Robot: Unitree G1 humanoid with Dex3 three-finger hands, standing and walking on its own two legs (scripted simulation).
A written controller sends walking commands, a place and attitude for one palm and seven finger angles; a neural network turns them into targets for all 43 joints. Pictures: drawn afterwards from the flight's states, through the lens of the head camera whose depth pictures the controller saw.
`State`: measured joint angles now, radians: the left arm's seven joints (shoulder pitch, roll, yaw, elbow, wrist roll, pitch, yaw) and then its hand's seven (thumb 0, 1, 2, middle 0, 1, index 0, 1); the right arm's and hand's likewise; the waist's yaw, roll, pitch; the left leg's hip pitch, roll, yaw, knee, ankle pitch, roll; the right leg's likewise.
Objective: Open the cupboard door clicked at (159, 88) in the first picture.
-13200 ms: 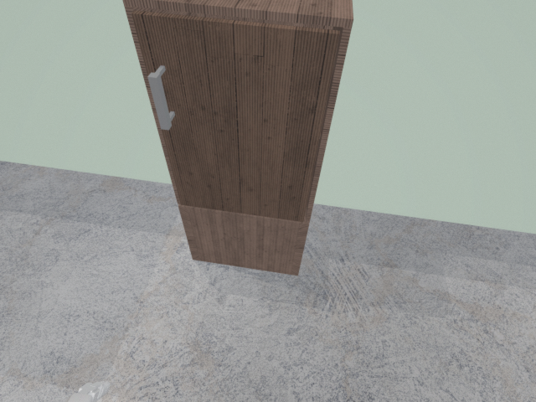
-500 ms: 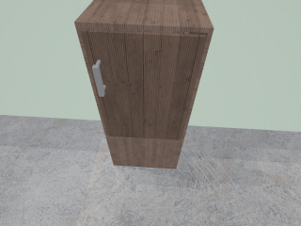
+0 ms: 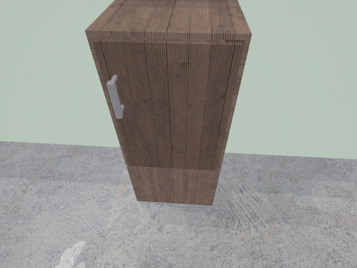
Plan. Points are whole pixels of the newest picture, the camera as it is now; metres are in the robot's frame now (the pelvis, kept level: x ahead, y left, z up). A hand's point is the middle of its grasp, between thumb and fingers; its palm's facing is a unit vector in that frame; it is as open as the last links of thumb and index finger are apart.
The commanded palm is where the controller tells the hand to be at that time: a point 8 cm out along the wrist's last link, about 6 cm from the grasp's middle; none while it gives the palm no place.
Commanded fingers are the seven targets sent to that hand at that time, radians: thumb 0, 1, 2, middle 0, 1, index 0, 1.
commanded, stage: raise the hand with hooked fingers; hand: left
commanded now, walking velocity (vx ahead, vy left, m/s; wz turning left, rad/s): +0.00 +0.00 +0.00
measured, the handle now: (117, 97) +0.61 +0.22 +0.06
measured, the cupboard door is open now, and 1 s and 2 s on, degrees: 0 0 0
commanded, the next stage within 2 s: move the hooked fingers beside the handle in 1.94 s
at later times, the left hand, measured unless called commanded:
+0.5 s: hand (96, 240) +0.18 +0.18 +0.00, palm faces +0.05 -0.99 -0.12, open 10.0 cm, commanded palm +0.16 +0.24 -0.01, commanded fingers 0.00 0.11 0.56 -0.26 -0.81 -0.26 -0.81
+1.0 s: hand (83, 211) +0.24 +0.22 +0.02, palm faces -0.06 -1.00 -0.06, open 13.0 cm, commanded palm +0.22 +0.29 +0.04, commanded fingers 0.00 -0.48 0.31 -0.30 -1.18 -0.30 -1.18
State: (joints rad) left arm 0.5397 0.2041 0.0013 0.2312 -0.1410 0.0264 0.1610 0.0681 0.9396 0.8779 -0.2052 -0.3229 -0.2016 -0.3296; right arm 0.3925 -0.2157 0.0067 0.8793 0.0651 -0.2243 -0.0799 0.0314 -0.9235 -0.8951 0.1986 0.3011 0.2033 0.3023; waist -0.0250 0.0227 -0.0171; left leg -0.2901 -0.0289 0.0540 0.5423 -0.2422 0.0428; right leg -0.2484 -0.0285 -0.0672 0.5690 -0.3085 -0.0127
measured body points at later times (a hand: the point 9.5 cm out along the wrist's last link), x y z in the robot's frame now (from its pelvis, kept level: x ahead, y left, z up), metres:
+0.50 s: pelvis +0.00 -0.04 -0.08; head +0.06 -0.03 +0.37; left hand +0.18 +0.24 +0.01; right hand +0.24 -0.25 -0.14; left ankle +0.03 +0.09 -0.73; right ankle +0.00 -0.11 -0.73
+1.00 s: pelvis +0.00 +0.00 -0.04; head +0.05 +0.01 +0.41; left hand +0.24 +0.28 +0.02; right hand +0.16 -0.27 -0.11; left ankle +0.03 +0.09 -0.73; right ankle +0.00 -0.11 -0.73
